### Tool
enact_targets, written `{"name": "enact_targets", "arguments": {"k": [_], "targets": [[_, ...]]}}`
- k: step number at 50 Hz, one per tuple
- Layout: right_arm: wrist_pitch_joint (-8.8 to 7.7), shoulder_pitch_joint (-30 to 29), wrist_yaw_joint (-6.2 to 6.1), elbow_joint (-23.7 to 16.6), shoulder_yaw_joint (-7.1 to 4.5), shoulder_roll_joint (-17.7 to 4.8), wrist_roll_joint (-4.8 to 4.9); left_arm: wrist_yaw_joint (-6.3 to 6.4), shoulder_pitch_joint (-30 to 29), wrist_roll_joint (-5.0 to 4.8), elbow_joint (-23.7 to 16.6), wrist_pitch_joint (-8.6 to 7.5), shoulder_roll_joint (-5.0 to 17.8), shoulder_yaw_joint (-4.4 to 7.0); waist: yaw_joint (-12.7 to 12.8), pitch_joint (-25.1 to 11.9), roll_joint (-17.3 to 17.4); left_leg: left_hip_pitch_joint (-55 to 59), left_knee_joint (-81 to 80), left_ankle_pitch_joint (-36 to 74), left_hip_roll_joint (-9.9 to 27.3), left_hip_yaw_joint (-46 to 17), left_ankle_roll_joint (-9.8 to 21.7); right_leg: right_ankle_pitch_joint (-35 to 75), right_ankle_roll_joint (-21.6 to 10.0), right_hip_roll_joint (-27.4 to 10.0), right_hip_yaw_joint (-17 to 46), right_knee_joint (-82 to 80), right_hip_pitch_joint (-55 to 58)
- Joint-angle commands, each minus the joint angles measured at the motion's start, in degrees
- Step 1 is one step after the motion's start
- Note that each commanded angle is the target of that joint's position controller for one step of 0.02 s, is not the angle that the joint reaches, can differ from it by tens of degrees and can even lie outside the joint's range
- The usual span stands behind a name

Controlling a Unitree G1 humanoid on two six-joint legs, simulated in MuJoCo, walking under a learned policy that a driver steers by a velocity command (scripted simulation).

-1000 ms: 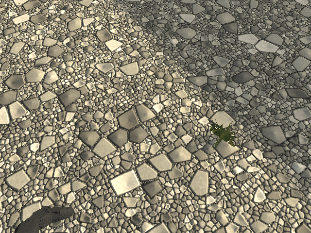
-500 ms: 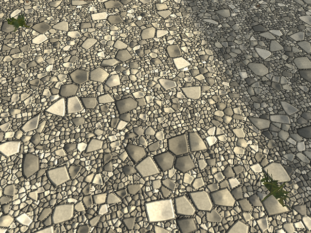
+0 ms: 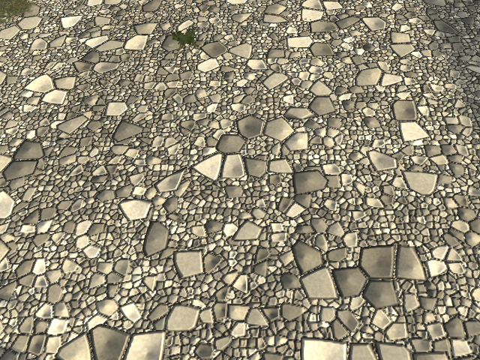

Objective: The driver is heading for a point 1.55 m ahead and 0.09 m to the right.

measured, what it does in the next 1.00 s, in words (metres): steps on the spot: left foot, then right foot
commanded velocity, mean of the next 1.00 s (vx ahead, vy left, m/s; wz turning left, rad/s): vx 0.01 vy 0.00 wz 0.26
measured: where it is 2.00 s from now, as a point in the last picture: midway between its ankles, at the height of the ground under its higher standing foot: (234, 357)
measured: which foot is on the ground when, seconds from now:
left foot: up 0.00-0.30, down 0.32-1.00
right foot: down 0.00-0.32, up 0.34-0.66, down 0.68-1.00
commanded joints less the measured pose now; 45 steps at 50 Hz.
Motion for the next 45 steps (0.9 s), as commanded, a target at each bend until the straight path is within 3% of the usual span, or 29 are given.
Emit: {"name": "enact_targets", "arguments": {"k": [1, 4, 7, 12, 14, 15, 16, 17, 18, 19, 20, 22, 25, 28, 30, 32, 34, 35, 36, 37, 38, 39, 41, 45], "targets": [[0.38, 3.9, -0.23, -2.1, -2.93, -7.4, 0.01, 0.91, -5.6, -1.05, -5.7, -0.64, 6.9, 1.28, -1.8, -2.9, -9.9, -8.7, 15.7, 2.2, 3.7, 0.6, -3.2, 20.7, -10.5, -16.0, 12.1, -9.1, 7.9], [0.46, 0.0, 0.3, -4.6, -1.72, -4.0, 0.88, 1.89, -1.8, -0.61, -5.2, 0.26, 7.7, 1.41, 0.8, -3.1, -11.8, -9.6, 9.8, 5.5, 5.2, 4.6, -4.9, 22.9, -11.3, -14.6, 6.6, -9.6, 11.5], [0.36, -2.4, 0.88, -6.4, -0.95, -2.8, 0.43, 2.04, 0.0, -0.64, -5.0, 0.9, 9.8, 2.19, 2.6, -5.1, -12.6, -6.8, 0.8, 4.7, 7.5, 6.4, -5.3, 24.1, -12.2, -16.8, 4.9, -9.1, 15.0], [0.71, -1.0, 1.9, -7.1, -0.91, -3.2, 0.22, 0.59, -0.8, -1.91, -5.0, 1.05, 12.1, 2.96, 2.3, -5.5, -14.0, 5.1, -13.5, 5.0, 7.0, 10.9, -2.6, 24.6, -11.5, -18.2, 1.8, -7.6, 10.8], [0.77, 2.4, 2.15, -6.0, -1.1, -2.7, 0.1, 0.2, -2.0, -3.15, -4.7, 0.98, 12.0, 2.74, -0.1, -5.6, -13.1, 11.6, -25.2, 12.2, 5.7, 12.2, 0.0, 23.1, -9.5, -17.5, 0.7, -3.9, 9.3], [0.68, 4.9, 2.01, -4.9, -1.4, -3.2, -0.08, 0.04, -1.1, -3.51, -3.9, 0.84, 10.5, 2.19, -1.2, -6.0, -11.4, 18.1, -32.7, 18.7, 4.7, 12.0, 1.8, 20.1, -6.9, -16.1, -0.9, -0.5, 6.4], [0.5, 6.4, 1.47, -4.9, -2.06, -6.0, -0.12, -0.33, 2.2, -2.23, -2.8, 0.55, 7.4, 1.19, -0.6, -8.1, -3.4, 27.9, -35.0, 32.7, 9.5, 4.7, 3.7, 10.2, -2.0, -12.6, -5.1, 7.2, -0.6], [0.21, 6.2, 0.5, -6.7, -2.56, -11.4, -0.97, -1.05, 2.4, 1.47, -4.9, 0.19, 2.7, -0.86, 1.3, -9.8, 15.1, 35.9, -32.2, 58.7, 25.8, -14.0, 10.9, -23.0, 4.0, -5.9, -8.8, 23.5, -15.3], [-1.11, 7.1, 1.23, -6.5, -1.59, -8.7, -2.83, -0.23, -2.0, -0.19, -5.5, 0.4, 6.8, 0.54, -3.1, -12.2, 10.6, 27.6, -33.5, 54.3, 29.7, -16.2, 20.2, -25.9, 4.9, -4.5, -1.2, 32.1, -16.2], [-2.18, 5.1, 1.7, -5.9, -1.06, -7.4, -2.93, 0.23, -3.3, -1.79, -5.2, 0.95, 9.2, 1.26, -2.4, -8.7, 6.8, 24.6, -34.9, 47.9, 25.9, -11.6, 19.2, -22.8, 4.7, -5.2, 0.1, 36.0, -16.4], [-2.77, 2.3, 1.67, -5.1, -0.76, -6.3, -2.21, 0.53, -2.6, -2.0, -4.6, 1.37, 9.0, 1.44, -1.0, -6.5, 6.1, 23.0, -35.5, 41.8, 22.4, -8.1, 16.2, -18.9, 4.5, -5.4, 0.7, 35.7, -17.0], [-2.99, -1.3, 1.28, -4.7, 0.06, -4.9, -1.32, 1.12, -0.7, -1.24, -2.9, 2.16, 8.9, 1.67, 0.6, -4.9, 5.1, 19.8, -36.1, 41.0, 19.6, -4.4, 13.8, -12.3, 5.1, -5.3, 1.1, 35.3, -14.5], [-3.32, -2.4, 0.75, -3.8, 1.12, -2.1, -1.71, 0.97, 1.6, -1.63, -1.7, 2.2, 6.7, 1.05, 1.6, -6.3, 5.1, 19.7, -36.5, 40.0, 17.6, -1.4, 13.4, -7.1, 5.8, -4.9, 0.8, 29.8, -10.2], [-3.1, -2.0, 0.69, -2.4, 1.02, -2.5, -1.7, 0.85, -0.9, -1.35, -2.2, 2.16, 5.0, -0.01, -0.1, -5.4, 5.1, 19.9, -36.4, 34.2, 17.4, -2.2, 13.5, -7.8, 5.7, -4.9, 0.4, 18.1, -6.1], [-2.86, -1.5, 0.91, -1.3, 0.95, -3.1, -1.78, 0.76, -1.1, -1.46, -2.2, 2.09, 5.6, -0.08, -0.8, -4.8, 5.3, 19.2, -36.4, 30.4, 18.0, -4.1, 14.3, -9.1, 5.4, -4.5, -0.1, 13.0, -3.6], [-2.8, -2.3, 1.13, -0.4, 1.45, -2.2, -1.46, 0.6, 0.4, -1.56, -1.4, 1.83, 5.6, -0.19, 0.1, -4.0, 4.7, 17.8, -36.0, 26.2, 17.5, -5.3, 13.7, -5.3, 4.7, -4.0, -0.6, 5.5, 0.1], [-3.08, -1.5, 1.29, 1.2, 2.12, -0.7, -1.05, 0.27, 2.6, -0.48, -0.2, 1.24, 5.6, -0.58, 1.8, -3.8, 1.8, 14.3, -35.2, 21.1, 15.0, -4.1, 9.8, 9.4, 2.9, -4.5, 0.4, -6.0, 8.4], [-3.51, 0.2, 1.42, 1.9, 2.37, 0.0, -1.92, 0.38, 3.2, -0.08, -0.4, 1.0, 8.0, -0.35, 0.6, -4.7, -1.7, 12.5, -33.4, 17.3, 12.4, -2.3, 7.0, 18.7, 1.6, -8.2, 4.3, -5.6, 12.0], [-3.86, 2.8, 1.77, 2.1, 1.9, -0.7, -2.2, 0.39, 2.2, -0.92, 0.5, 0.94, 11.5, 0.58, -2.7, -4.3, -8.4, 12.6, -33.9, 14.6, 8.7, 1.5, 5.1, 15.9, -0.6, -8.6, 3.4, -1.9, 9.9], [-3.72, -0.1, 1.63, 2.4, 1.99, -1.2, -2.44, -0.03, 1.2, -1.34, 0.5, 0.7, 8.4, 0.15, -0.5, -3.9, -8.5, 16.3, -32.3, 13.8, 7.2, 3.5, 3.4, 7.2, -1.4, -7.4, 3.3, -3.3, 4.9], [-3.44, -2.1, 1.43, 2.3, 1.78, -1.5, -2.12, -0.22, 0.5, -0.86, 0.6, 0.37, 6.5, -0.49, 0.0, -2.8, -7.8, 17.3, -31.3, 14.1, 7.1, 3.8, 3.3, 3.9, -0.8, -6.8, 3.1, -4.4, 2.7], [-3.07, -2.6, 1.09, 2.4, 1.86, -0.7, -1.86, -0.17, -0.1, -0.44, 0.9, 0.06, 6.0, -0.7, -0.1, -2.6, -7.6, 17.8, -30.9, 15.6, 7.5, 3.6, 3.6, 3.8, 0.0, -6.4, 2.8, -4.8, 1.9], [-2.36, -1.8, 0.79, 3.1, 1.82, -0.4, -1.83, -0.05, 0.5, -0.55, 1.5, -0.6, 5.4, -1.06, 0.0, -1.9, -7.0, 17.2, -31.0, 17.8, 7.7, 3.3, 4.1, 4.9, 0.8, -5.8, 2.1, -4.4, 2.5], [-2.45, -0.7, 0.62, 5.0, 1.69, 0.2, -1.62, 0.48, 1.6, -0.83, 2.9, -0.66, 5.5, -1.34, 0.5, -1.6, -4.5, 17.0, -31.1, 19.5, 7.7, 3.4, 3.9, 5.3, 0.9, -5.3, 1.7, -3.7, 3.3]]}}
Keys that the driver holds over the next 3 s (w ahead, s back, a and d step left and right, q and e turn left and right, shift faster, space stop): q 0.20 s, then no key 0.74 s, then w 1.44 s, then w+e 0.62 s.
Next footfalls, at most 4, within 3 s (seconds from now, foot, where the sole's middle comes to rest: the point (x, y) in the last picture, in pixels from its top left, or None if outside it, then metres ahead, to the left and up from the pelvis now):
0.32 left None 0.02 0.15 -0.77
0.68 right None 0.05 -0.08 -0.77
1.66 left None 0.39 0.21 -0.77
2.18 right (262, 287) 0.67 0.00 -0.77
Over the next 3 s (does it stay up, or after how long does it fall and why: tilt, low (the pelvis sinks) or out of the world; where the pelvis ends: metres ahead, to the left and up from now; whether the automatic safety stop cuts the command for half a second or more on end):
stays up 0.91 0.17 0.01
